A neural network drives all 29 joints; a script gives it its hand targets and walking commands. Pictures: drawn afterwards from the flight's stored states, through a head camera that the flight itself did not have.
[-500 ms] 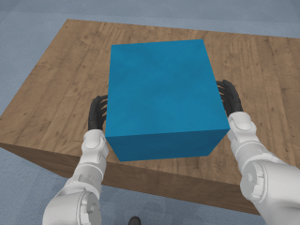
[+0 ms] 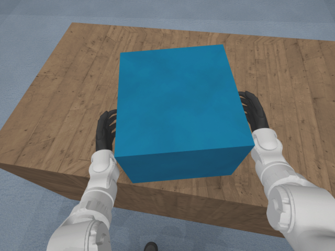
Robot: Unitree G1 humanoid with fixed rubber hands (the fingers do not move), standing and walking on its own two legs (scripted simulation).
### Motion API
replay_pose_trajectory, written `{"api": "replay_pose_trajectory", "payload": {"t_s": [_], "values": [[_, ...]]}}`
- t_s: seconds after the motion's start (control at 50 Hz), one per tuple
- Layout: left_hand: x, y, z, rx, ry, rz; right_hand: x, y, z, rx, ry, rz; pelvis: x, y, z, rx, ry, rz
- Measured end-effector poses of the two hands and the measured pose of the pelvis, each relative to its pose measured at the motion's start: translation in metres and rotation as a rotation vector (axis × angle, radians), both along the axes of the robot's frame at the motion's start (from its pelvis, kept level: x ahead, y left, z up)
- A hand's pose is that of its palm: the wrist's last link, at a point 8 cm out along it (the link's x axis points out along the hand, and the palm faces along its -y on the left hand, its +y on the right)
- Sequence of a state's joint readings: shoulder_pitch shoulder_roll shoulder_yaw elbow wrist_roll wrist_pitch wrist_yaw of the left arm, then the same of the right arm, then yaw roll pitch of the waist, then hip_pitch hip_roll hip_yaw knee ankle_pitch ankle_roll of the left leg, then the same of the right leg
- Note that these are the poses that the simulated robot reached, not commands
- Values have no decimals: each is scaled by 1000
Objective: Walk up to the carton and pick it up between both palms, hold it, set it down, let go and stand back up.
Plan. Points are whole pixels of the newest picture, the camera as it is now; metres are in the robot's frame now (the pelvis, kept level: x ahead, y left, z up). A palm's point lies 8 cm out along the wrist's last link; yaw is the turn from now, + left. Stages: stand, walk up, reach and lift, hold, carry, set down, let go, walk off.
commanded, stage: reach and lift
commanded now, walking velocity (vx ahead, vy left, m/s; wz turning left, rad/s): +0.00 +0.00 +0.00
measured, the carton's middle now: (176, 115) +0.48 +0.08 -0.04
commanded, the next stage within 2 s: none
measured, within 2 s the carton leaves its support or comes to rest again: leaves its support in 0.46 s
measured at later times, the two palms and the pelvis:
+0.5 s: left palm (105, 149) +0.33 +0.23 +0.00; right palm (264, 131) +0.43 -0.13 +0.03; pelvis -0.02 +0.00 +0.00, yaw +0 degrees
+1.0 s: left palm (96, 135) +0.33 +0.23 +0.06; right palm (281, 133) +0.39 -0.14 +0.09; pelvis -0.03 +0.00 +0.00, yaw +2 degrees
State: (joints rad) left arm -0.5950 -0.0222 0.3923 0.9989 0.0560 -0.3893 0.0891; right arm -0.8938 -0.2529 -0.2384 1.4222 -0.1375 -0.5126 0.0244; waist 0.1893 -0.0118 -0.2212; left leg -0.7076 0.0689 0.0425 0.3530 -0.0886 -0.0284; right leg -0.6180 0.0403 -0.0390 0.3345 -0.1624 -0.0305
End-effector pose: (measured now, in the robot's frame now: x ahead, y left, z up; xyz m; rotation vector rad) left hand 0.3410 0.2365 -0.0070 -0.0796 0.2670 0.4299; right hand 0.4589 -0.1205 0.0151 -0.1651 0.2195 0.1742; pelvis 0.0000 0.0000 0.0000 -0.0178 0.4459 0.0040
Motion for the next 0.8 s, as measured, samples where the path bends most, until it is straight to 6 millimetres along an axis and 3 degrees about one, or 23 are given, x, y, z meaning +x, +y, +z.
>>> {"api": "replay_pose_trajectory", "payload": {"t_s": [0.4,0.66,0.8], "values": [[-10,-6,1,-45,10,-24,-21,-9,6,-14,23,-32,-13,3,-2,-7,-4,1],[-21,-10,9,-72,34,-46,-37,-13,26,-6,54,-63,-27,-2,-3,-5,-47,8],[-20,-8,26,-61,10,-75,-48,-15,42,26,35,-98,-31,-3,-2,-4,-91,22]]}}
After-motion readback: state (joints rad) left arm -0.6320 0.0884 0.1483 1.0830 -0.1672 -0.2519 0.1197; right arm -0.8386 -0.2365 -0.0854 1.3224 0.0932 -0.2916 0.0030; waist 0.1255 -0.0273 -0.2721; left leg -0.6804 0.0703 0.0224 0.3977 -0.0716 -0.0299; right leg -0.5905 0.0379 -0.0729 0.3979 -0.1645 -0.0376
